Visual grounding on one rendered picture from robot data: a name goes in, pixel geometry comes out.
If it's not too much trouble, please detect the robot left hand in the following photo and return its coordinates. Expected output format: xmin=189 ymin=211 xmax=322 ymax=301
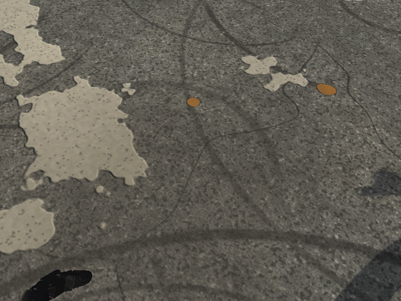
xmin=18 ymin=270 xmax=92 ymax=301

